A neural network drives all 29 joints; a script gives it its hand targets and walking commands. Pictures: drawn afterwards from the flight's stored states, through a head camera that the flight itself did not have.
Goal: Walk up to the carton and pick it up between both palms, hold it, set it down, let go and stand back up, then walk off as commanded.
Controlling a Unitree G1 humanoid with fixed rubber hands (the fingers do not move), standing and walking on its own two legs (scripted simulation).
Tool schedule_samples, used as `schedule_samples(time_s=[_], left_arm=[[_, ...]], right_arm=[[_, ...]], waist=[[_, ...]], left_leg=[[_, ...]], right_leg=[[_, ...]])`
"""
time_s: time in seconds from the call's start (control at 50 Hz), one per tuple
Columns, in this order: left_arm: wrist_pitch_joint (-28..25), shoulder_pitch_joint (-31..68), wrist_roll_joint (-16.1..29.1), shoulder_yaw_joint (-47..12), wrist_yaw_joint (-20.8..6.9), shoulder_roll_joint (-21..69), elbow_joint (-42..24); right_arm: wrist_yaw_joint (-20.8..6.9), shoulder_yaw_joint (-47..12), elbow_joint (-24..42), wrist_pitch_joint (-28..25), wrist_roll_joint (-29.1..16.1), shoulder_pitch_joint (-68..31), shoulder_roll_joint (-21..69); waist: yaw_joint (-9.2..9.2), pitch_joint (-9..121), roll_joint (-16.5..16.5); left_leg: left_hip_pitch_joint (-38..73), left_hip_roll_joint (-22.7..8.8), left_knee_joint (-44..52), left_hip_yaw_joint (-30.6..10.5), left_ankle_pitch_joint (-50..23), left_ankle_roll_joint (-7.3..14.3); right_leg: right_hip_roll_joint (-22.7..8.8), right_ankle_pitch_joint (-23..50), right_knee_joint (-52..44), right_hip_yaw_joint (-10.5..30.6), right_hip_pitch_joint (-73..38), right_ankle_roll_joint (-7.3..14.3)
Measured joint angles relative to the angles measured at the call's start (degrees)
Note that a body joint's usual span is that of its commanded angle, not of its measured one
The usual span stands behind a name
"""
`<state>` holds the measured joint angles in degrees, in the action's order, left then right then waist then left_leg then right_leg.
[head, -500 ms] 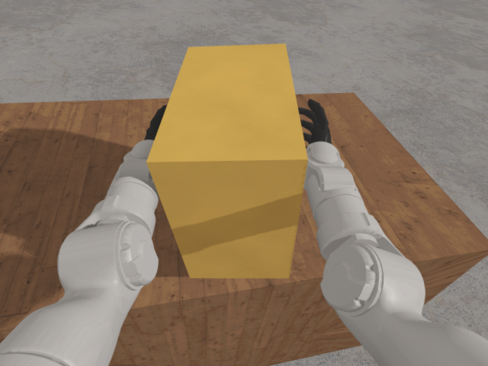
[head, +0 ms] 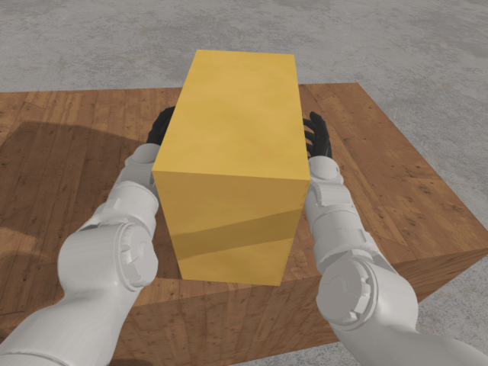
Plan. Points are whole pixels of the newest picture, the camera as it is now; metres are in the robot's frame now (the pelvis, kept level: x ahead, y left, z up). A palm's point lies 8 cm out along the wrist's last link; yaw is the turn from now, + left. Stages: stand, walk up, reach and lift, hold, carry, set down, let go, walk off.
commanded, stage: set down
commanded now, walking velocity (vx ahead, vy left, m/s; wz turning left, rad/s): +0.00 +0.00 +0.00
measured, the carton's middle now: (238, 167) +0.44 -0.01 +0.10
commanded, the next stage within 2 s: none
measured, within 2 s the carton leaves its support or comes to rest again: rests again in 0.50 s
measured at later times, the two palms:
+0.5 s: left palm (160, 160) +0.46 +0.13 +0.10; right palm (314, 170) +0.40 -0.14 +0.12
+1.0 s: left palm (161, 161) +0.46 +0.13 +0.10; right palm (314, 174) +0.40 -0.14 +0.11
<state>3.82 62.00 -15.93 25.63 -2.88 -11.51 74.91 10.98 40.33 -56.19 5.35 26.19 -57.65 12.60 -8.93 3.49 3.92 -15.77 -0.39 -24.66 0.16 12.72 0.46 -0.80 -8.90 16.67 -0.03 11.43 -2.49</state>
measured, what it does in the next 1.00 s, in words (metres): stands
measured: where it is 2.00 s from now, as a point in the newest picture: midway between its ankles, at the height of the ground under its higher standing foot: outside the picture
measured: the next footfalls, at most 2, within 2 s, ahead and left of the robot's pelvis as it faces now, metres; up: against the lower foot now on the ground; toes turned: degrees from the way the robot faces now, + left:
none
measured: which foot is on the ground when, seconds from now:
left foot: down 0.00-1.00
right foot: down 0.00-1.00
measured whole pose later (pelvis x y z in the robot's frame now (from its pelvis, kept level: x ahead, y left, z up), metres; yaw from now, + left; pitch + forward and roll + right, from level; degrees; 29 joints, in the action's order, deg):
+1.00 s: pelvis +0.00 +0.00 +0.00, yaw +0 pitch +6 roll -2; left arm -2.2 59.3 -18.3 26.6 -5.3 -11.5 76.1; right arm 10.3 42.1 -56.1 -1.4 29.5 -53.5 14.2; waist -8.9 3.4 3.9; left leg -17.8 -0.4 -24.7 0.2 12.7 0.5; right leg -0.8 -9.0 16.7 0.0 13.5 -2.5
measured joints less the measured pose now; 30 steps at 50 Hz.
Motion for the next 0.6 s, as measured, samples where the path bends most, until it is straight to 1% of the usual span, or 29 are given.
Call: schedule_samples(time_s=[0.32, 0.6], left_arm=[[-2.4, -1.5, -0.4, 0.0, -0.6, 0.0, 0.7], [-4.9, -2.7, -0.5, -0.6, -1.1, 0.0, 1.0]], right_arm=[[-0.3, 1.1, 0.1, -2.3, 2.2, 1.6, 1.0], [-0.3, 1.2, 0.2, -5.5, 2.7, 3.5, 1.6]], waist=[[0.00, 0.0, 0.0], [0.00, 0.0, 0.0]], left_leg=[[-0.8, 0.0, 0.0, 0.0, 0.0, 0.0], [-1.9, 0.0, 0.0, 0.0, 0.0, 0.0]], right_leg=[[0.0, 0.0, 0.0, 0.0, 0.8, 0.0], [0.0, 0.0, 0.0, 0.0, 1.9, 0.0]])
